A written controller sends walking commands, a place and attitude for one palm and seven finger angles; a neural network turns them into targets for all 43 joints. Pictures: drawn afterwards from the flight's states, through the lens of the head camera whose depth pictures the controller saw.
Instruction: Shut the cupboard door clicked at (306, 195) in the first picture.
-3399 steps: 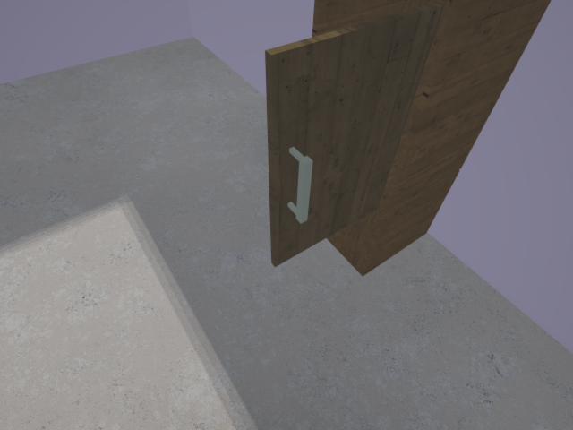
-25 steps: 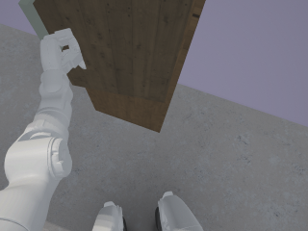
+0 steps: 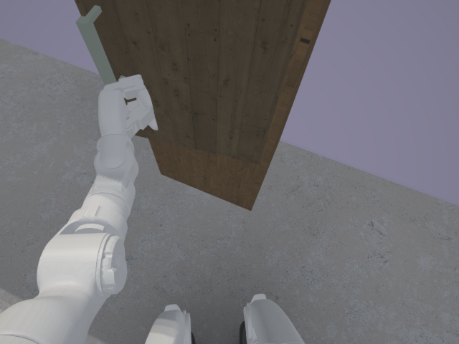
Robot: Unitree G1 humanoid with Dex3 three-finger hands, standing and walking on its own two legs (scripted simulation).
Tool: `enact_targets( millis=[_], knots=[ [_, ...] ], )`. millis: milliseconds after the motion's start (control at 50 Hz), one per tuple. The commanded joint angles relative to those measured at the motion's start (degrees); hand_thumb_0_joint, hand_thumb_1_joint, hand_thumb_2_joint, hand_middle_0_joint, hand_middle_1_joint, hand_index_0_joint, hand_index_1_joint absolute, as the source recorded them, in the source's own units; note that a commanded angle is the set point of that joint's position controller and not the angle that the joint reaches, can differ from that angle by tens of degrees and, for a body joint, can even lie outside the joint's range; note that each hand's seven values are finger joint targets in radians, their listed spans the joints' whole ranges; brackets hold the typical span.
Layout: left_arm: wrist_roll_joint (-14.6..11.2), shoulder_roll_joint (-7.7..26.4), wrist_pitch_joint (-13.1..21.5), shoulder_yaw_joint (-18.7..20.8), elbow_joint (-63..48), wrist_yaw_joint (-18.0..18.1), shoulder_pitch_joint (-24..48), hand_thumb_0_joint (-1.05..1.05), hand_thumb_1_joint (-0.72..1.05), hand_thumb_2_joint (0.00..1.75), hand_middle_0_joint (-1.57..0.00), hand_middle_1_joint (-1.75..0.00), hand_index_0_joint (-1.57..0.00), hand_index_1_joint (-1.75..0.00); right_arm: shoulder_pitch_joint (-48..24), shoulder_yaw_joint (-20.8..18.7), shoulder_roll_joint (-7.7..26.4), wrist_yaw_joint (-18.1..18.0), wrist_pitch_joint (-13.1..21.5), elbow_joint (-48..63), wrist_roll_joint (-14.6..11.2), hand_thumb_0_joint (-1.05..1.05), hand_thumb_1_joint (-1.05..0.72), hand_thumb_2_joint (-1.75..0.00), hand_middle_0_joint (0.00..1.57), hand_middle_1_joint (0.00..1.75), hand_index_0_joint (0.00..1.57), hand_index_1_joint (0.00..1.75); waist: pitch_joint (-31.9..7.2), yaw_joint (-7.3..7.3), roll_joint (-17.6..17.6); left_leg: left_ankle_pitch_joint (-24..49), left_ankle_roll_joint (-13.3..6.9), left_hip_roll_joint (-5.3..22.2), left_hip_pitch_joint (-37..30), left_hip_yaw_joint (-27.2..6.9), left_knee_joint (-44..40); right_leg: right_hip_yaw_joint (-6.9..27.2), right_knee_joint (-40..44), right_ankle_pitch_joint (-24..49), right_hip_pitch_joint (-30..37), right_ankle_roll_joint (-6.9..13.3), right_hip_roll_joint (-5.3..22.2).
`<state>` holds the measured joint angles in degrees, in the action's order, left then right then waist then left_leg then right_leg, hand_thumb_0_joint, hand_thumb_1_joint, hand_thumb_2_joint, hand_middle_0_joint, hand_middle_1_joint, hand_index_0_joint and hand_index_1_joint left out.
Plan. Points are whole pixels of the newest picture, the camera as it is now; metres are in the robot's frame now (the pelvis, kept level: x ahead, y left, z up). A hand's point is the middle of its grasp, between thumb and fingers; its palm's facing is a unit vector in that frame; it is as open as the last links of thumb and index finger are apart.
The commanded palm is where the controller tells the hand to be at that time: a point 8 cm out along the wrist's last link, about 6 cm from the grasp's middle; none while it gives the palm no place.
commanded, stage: draw the hand back to the body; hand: left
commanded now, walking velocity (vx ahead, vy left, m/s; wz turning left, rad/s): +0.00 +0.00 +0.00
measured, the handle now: (106, 56) +0.66 +0.18 +0.06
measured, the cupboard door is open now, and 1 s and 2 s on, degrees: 9 9 9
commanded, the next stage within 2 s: step back with the hand held close in 1.52 s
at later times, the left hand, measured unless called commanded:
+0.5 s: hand (76, 161) +0.36 +0.16 +0.15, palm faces +0.05 -0.99 -0.10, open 3.1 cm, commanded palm +0.32 +0.22 +0.16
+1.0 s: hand out of the picture +0.26 +0.25 +0.22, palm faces +0.38 -0.85 -0.36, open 5.0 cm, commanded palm +0.20 +0.29 +0.25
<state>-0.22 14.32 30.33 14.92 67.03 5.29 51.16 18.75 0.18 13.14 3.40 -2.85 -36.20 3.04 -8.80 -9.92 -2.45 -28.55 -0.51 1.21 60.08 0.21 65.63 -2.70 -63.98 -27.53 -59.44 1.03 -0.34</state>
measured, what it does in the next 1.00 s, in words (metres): rises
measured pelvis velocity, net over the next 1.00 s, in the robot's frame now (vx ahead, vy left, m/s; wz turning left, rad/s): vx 0.04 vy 0.00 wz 0.02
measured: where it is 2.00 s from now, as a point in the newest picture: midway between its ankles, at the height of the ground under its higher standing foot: outside the picture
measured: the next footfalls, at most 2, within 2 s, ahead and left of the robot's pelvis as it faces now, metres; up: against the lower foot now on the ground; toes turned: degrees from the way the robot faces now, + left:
none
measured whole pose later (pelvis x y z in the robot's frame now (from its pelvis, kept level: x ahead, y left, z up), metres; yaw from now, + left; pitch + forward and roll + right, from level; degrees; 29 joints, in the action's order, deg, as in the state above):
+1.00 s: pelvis +0.04 +0.00 +0.10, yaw +1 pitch -2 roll +0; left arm -3.5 17.8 2.3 13.0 -12.4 4.7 -18.6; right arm 11.0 3.4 12.2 -4.2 1.7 -34.1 -1.1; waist -0.7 3.3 -4.4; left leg -14.9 -0.8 -0.7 6.5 0.4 23.9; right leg -2.4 -23.8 -15.1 -6.3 0.3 0.6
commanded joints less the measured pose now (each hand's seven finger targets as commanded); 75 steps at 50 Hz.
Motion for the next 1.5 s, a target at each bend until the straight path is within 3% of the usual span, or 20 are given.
enact_targets(
  millis=[0,80,120,180,240,300,420,440,480,520,700,820,900,960,1120,1160,1200,1320,1400,1480],
  knots=[
    [-2.25,11.05,2.64,3.05,-16.32,-1.97,15.68,0.00,0.90,0.90,-1.30,-1.50,-1.30,-1.50,9.41,-3.91,10.19,-0.67,0.47,5.41,-0.61,0.00,-0.90,-0.90,0.20,0.30,0.20,0.30,-31.07,2.79,-1.91,20.58,-0.16,-1.35,-22.14,-1.26,-9.29,1.51,8.76,22.58,20.10,0.29,-1.70],
    [-4.64,11.37,-0.77,2.97,-27.93,-3.62,6.00,0.00,0.90,0.90,-1.30,-1.50,-1.30,-1.50,8.12,-3.78,9.39,-1.52,-0.15,8.40,-2.27,0.00,-0.90,-0.90,0.20,0.30,0.20,0.30,-28.83,4.99,2.39,20.37,-0.87,-1.58,-22.17,0.40,-13.39,2.24,13.16,26.58,29.44,-0.26,-2.02],
    [-6.24,9.12,-1.82,0.57,-34.10,-4.41,4.23,0.00,0.90,0.90,-1.30,-1.50,-1.30,-1.50,7.05,-3.63,9.13,-2.13,0.38,8.94,-3.09,0.00,-0.90,-0.90,0.20,0.30,0.20,0.30,-26.18,4.50,2.60,19.56,-1.07,-1.40,-24.21,0.63,-15.53,2.09,15.29,26.36,30.53,-0.41,-2.12],
    [-7.77,9.33,-2.85,0.18,-39.78,-5.38,-1.61,0.00,0.90,0.90,-1.30,-1.50,-1.30,-1.50,5.53,-3.52,8.91,-3.14,1.42,8.99,-3.80,0.00,-0.90,-0.90,0.20,0.30,0.20,0.30,-21.61,5.16,4.52,16.77,-1.32,-1.48,-24.95,1.07,-18.35,2.42,18.52,24.62,33.50,-0.62,-2.05],
    [-8.55,6.33,-3.67,-3.14,-44.28,-6.91,-7.28,0.00,0.90,0.90,-1.30,-1.50,-1.30,-1.50,3.63,-3.39,8.49,-3.69,2.78,8.85,-4.41,0.00,-0.90,-0.90,0.20,0.30,0.20,0.30,-17.86,5.43,1.09,16.94,-1.25,-1.35,-29.36,1.00,-20.83,1.90,20.59,23.59,32.86,-0.37,-1.95],
    [-10.02,6.82,-6.06,-3.11,-46.34,-9.01,-14.53,0.00,0.90,0.90,-1.30,-1.50,-1.30,-1.50,1.45,-3.02,8.67,-4.17,3.85,9.47,-5.08,0.00,-0.90,-0.90,0.20,0.30,0.20,0.30,-13.06,6.32,1.00,14.96,-1.26,-1.57,-30.31,1.00,-23.40,1.78,23.39,20.64,33.92,-0.20,-1.58],
    [-12.67,6.57,-10.11,-3.41,-57.06,-11.50,-23.78,0.00,0.90,0.90,-1.16,-1.35,-1.16,-1.35,-4.26,-2.10,8.06,-5.07,5.95,11.68,-6.02,0.00,-0.90,-0.90,0.20,0.30,0.20,0.30,-9.62,8.46,1.09,16.13,-1.13,-1.41,-35.40,0.24,-27.44,0.99,25.86,20.78,36.89,-0.06,-1.09],
    [-6.03,10.70,-12.56,-6.32,-59.83,-7.62,-25.51,0.00,0.90,0.90,-1.13,-1.32,-1.13,-1.32,-6.82,-2.64,7.00,-6.13,4.24,12.33,-5.98,0.00,-0.90,-0.90,0.20,0.30,0.20,0.30,-10.89,9.10,2.93,16.24,-1.22,-1.78,-38.58,0.79,-30.30,3.63,29.09,19.51,40.33,0.04,0.27],
    [-5.25,8.11,-15.98,-7.93,-64.34,-4.48,-28.47,0.00,0.90,0.90,-1.08,-1.26,-1.08,-1.26,-9.12,-1.94,6.52,-7.39,3.39,13.44,-6.01,0.00,-0.90,-0.90,0.20,0.30,0.20,0.30,-6.79,8.94,1.73,15.55,-1.36,-1.48,-40.71,0.74,-33.00,3.15,31.90,17.85,41.52,-0.10,0.62],
    [-4.53,11.17,-18.08,-5.19,-66.55,-2.42,-29.92,0.00,0.90,0.90,-1.02,-1.20,-1.02,-1.20,-10.40,-1.31,6.41,-8.47,3.14,12.93,-5.88,0.00,-0.90,-0.90,0.20,0.30,0.20,0.30,-5.04,9.23,3.27,16.51,-1.67,-1.49,-42.62,0.65,-34.77,3.03,34.07,18.72,43.75,-0.21,0.70],
    [-3.80,10.27,-23.34,-4.02,-77.76,-0.59,-43.76,0.00,0.90,0.90,-0.78,-0.93,-0.78,-0.93,-13.60,0.57,5.41,-8.98,5.30,12.40,-4.95,0.00,-0.90,-0.90,0.20,0.30,0.20,0.30,0.19,10.96,-0.30,23.72,-1.06,-0.99,-52.00,0.29,-42.19,1.17,40.28,24.10,50.94,0.18,0.46],
    [-3.51,12.22,-24.15,0.05,-87.08,-0.26,-53.36,0.00,0.90,0.90,-0.61,-0.75,-0.61,-0.75,-14.41,0.85,5.11,-8.21,6.95,12.00,-4.21,0.00,-0.90,-0.90,0.20,0.30,0.20,0.30,1.16,12.00,-1.34,29.16,-0.65,-0.62,-54.70,0.30,-44.16,0.65,41.90,28.01,54.03,0.05,0.52],
    [-3.79,14.63,-24.47,4.42,-90.58,0.05,-60.37,0.00,0.90,0.90,-0.50,-0.63,-0.50,-0.63,-14.78,0.44,5.27,-8.14,7.80,11.61,-3.67,0.00,-0.90,-0.90,0.20,0.30,0.20,0.30,1.67,12.94,1.77,31.09,-0.88,-0.61,-54.48,0.23,-44.17,0.50,42.34,29.79,55.52,-0.26,0.59],
    [-3.58,15.41,-23.95,6.43,-96.10,0.35,-62.33,0.00,0.90,0.90,-0.42,-0.54,-0.42,-0.54,-14.94,0.26,4.86,-7.98,8.44,11.42,-3.69,0.00,-0.90,-0.90,0.20,0.30,0.20,0.30,0.49,13.06,-2.13,32.47,-0.57,-0.62,-55.50,0.48,-44.00,0.44,41.98,30.03,55.91,-0.30,0.84],
    [-4.22,18.71,-22.78,14.17,-101.68,1.18,-74.37,0.00,0.90,0.90,-0.20,-0.30,-0.20,-0.30,-14.51,-0.59,4.77,-7.88,10.61,10.56,-3.73,0.00,-0.90,-0.90,0.20,0.30,0.20,0.30,2.73,14.10,-0.89,32.40,-0.54,-0.35,-53.85,0.51,-43.74,0.19,42.00,29.35,55.73,-0.57,0.96],
    [-4.09,14.75,-23.05,10.44,-98.39,0.76,-73.74,0.00,0.90,0.90,-0.20,-0.30,-0.20,-0.30,-14.32,-0.75,5.03,-7.83,10.49,9.99,-3.90,0.00,-0.90,-0.90,0.20,0.30,0.20,0.30,6.89,13.03,1.24,28.44,-0.53,-0.11,-52.72,0.65,-44.46,0.05,42.79,25.35,52.58,-0.81,0.87],
    [-3.96,14.57,-23.23,9.86,-96.29,0.78,-72.07,0.00,0.90,0.90,-0.20,-0.30,-0.20,-0.30,-14.26,-1.03,5.63,-8.26,10.67,9.51,-3.88,0.00,-0.90,-0.90,0.20,0.30,0.20,0.30,9.56,12.67,2.39,24.94,-1.01,-0.17,-52.43,0.60,-44.86,0.42,44.19,21.94,50.47,-0.92,0.81],
    [-3.62,16.72,-22.11,11.05,-100.42,1.36,-70.03,0.00,0.90,0.90,-0.20,-0.30,-0.20,-0.30,-14.68,-1.02,5.42,-8.62,11.41,9.67,-3.76,0.00,-0.90,-0.90,0.20,0.30,0.20,0.30,3.49,13.53,-1.06,25.74,-1.29,-0.69,-54.07,0.58,-44.59,0.96,43.00,22.65,53.86,-0.61,1.39],
    [-3.60,18.85,-21.87,13.18,-101.32,1.79,-70.76,0.00,0.90,0.90,-0.20,-0.30,-0.20,-0.30,-15.01,-0.83,5.28,-8.81,12.28,9.29,-3.53,0.00,-0.90,-0.90,0.20,0.30,0.20,0.30,3.90,14.07,-1.87,25.68,-1.12,-0.81,-53.57,0.57,-44.44,1.09,43.57,23.02,54.12,-0.52,1.13],
    [-3.72,16.82,-21.99,12.18,-99.69,1.48,-71.66,0.00,0.90,0.90,-0.20,-0.30,-0.20,-0.30,-15.02,-0.66,4.74,-8.62,12.13,9.26,-3.69,0.00,-0.90,-0.90,0.20,0.30,0.20,0.30,6.63,13.81,-1.94,25.40,-0.81,-0.61,-52.81,0.76,-44.79,0.89,43.55,22.47,53.04,-0.50,0.97]
  ],
)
